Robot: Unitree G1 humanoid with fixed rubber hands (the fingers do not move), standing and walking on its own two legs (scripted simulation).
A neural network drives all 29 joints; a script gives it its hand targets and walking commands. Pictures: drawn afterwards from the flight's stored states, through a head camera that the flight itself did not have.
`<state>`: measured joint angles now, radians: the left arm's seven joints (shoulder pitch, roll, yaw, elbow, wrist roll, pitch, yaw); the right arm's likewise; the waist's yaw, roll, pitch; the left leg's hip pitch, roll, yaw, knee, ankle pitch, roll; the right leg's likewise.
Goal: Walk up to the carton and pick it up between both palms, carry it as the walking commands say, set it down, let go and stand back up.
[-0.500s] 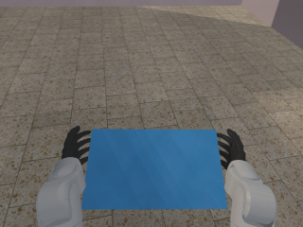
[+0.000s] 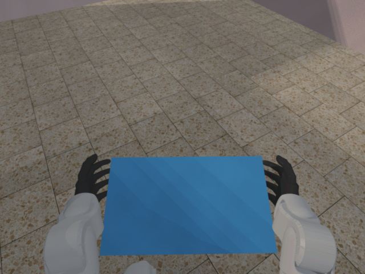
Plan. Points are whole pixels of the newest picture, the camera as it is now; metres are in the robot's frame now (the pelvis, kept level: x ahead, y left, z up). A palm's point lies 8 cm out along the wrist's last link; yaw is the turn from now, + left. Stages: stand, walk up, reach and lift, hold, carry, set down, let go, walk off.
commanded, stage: carry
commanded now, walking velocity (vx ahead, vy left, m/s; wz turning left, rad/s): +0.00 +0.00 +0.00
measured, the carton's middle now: (186, 206) +0.25 +0.00 +0.00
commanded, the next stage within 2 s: hold in 1.18 s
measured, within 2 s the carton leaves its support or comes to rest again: neither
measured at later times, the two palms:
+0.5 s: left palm (62, 183) +0.25 +0.23 +0.10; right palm (261, 211) +0.21 -0.13 +0.10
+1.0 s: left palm (60, 182) +0.26 +0.24 +0.10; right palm (255, 203) +0.22 -0.12 +0.10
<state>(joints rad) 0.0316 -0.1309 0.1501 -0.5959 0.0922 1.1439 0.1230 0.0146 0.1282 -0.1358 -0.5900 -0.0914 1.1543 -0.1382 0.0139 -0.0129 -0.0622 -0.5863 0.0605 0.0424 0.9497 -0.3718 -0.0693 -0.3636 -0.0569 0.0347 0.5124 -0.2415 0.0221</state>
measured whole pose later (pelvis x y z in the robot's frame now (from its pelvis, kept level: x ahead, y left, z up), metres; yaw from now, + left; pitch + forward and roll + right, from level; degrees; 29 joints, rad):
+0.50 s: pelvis +0.00 +0.08 +0.00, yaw -6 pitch +5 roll +0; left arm -0.02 -0.13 0.15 -0.50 0.11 1.19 0.13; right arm 0.00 0.13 -0.16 -0.53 -0.11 1.20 -0.13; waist -0.01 0.00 -0.16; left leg -0.36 0.05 0.17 0.48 -0.20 0.03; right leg -0.32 -0.05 -0.08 0.48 -0.24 0.02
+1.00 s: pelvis +0.00 +0.09 +0.00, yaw -6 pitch +4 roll +0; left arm -0.04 -0.13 0.16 -0.48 0.11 1.18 0.13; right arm -0.04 0.13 -0.17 -0.49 -0.12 1.18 -0.12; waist 0.00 -0.01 -0.14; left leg -0.36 0.04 0.17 0.49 -0.21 0.04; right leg -0.31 -0.06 -0.08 0.50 -0.25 0.02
